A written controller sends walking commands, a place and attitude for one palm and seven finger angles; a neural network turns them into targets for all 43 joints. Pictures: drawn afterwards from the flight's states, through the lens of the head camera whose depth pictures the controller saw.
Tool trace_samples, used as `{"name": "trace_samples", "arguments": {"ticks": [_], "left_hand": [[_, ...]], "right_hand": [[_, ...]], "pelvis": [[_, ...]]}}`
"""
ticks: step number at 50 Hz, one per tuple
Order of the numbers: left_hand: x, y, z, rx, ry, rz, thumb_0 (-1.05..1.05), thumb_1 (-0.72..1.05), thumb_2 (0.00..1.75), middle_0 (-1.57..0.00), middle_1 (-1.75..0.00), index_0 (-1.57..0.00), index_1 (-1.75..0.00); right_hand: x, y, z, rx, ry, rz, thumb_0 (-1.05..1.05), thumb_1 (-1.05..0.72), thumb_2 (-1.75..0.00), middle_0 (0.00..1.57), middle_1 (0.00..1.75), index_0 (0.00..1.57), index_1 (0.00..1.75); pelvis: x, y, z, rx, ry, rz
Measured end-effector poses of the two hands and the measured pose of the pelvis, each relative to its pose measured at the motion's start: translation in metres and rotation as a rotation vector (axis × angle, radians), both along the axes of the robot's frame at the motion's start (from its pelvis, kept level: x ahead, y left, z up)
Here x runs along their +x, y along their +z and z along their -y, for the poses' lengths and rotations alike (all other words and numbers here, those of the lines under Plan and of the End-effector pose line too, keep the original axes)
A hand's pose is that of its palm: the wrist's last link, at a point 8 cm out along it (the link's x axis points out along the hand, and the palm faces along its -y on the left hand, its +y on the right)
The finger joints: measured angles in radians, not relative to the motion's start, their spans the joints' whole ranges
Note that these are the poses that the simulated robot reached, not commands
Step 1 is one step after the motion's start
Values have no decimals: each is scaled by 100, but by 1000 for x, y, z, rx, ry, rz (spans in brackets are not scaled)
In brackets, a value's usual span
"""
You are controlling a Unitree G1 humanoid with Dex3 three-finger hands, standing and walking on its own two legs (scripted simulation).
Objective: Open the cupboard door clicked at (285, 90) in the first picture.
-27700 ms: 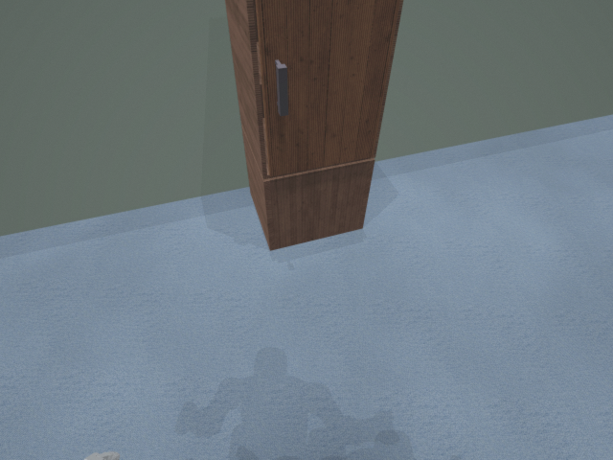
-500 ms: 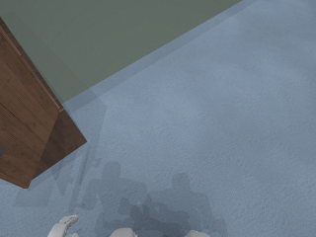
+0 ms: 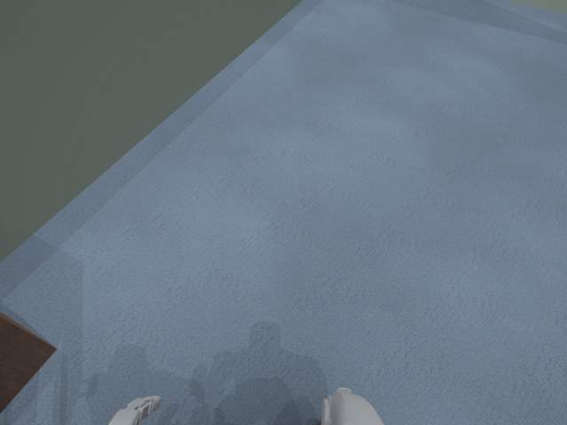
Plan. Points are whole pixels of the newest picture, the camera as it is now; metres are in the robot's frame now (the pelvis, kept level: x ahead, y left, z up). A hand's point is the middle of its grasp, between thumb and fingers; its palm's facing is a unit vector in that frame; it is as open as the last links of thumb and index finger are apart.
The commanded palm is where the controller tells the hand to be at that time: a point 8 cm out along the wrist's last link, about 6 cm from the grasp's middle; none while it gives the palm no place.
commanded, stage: walk to a spot facing it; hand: left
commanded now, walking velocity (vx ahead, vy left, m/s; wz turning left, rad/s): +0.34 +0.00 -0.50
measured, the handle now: out of the picture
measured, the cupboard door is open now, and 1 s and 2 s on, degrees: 46 46 46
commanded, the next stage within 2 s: turn to face it in 1.00 s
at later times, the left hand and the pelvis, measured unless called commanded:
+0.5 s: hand (216, 369) +0.23 +0.12 -0.17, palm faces -0.08 -0.98 -0.20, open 7.3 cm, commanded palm none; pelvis +0.21 -0.07 +0.00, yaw -10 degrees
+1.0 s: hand (276, 200) +0.60 +0.02 -0.17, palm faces -0.33 -0.92 -0.23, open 7.3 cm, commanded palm none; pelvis +0.45 -0.14 -0.02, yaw -19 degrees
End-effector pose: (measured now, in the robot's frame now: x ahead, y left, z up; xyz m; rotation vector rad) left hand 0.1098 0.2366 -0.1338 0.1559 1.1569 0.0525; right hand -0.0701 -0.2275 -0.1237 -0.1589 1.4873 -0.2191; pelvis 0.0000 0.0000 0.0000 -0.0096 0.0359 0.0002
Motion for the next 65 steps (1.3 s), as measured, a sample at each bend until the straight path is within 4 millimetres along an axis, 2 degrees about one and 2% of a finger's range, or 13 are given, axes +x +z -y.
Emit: {"name": "trace_samples", "arguments": {"ticks": [6,9,14,19,27,31,35,40,46,51,55,59,65], "left_hand": [[96,-11,47,24,-128,64,0,91,90,-20,-30,-20,-29],[118,-12,63,39,-115,100,0,91,90,-20,-30,-20,-29],[115,-4,77,59,-95,-3,0,92,90,-20,-30,-20,-29],[116,3,71,83,-58,-82,-1,94,90,-20,-30,-21,-29],[117,-8,70,59,7,-246,0,92,90,-20,-30,-20,-29],[131,-25,67,39,15,-349,0,91,90,-20,-30,-20,-29],[183,-29,68,35,-38,-362,0,91,90,-20,-30,-20,-29],[290,-14,86,27,-101,-220,0,91,90,-20,-30,-20,-29],[424,-1,127,52,-225,-70,0,92,90,-20,-30,-20,-29],[518,-6,173,91,-309,36,0,92,90,-20,-30,-20,-29],[546,-3,200,86,-296,53,0,92,90,-20,-30,-20,-29],[549,-2,217,70,-268,-18,-1,92,90,-20,-30,-20,-29],[559,-15,215,50,-186,-97,-1,95,90,-20,-30,-20,-29]], "right_hand": [[-14,-22,10,62,-138,-138,1,-90,-90,20,30,20,30],[14,-33,26,75,-163,-155,1,-91,-90,20,30,20,30],[123,-28,60,37,-143,49,1,-91,-90,20,30,20,30],[239,-14,82,18,-95,264,1,-91,-90,20,30,20,30],[398,1,86,9,0,443,1,-91,-90,20,30,20,30],[459,-3,82,-20,23,515,0,-91,-90,20,30,20,30],[462,-6,80,-33,-30,478,0,-91,-90,20,30,20,30],[419,-11,83,-29,-149,272,0,-93,-90,20,30,20,30],[369,-15,96,1,-282,39,0,-93,-90,20,30,20,30],[357,-30,111,53,-368,-107,0,-92,-90,20,30,20,30],[398,-28,133,59,-379,-110,1,-92,-90,20,30,20,30],[477,-21,160,37,-353,17,1,-91,-90,20,30,20,30],[595,-18,188,11,-247,156,1,-94,-90,20,30,20,30]], "pelvis": [[51,-23,33,24,-59,8],[69,-26,47,25,-78,29],[105,-8,60,20,-116,23],[147,1,69,17,-144,13],[230,-3,68,4,-176,27],[278,-19,61,-4,-206,36],[313,-18,62,15,-240,47],[355,-3,73,16,-265,35],[408,-1,103,22,-305,27],[455,-20,146,30,-327,29],[485,-14,167,19,-319,38],[518,-2,181,17,-305,29],[569,-4,191,-4,-245,36]]}}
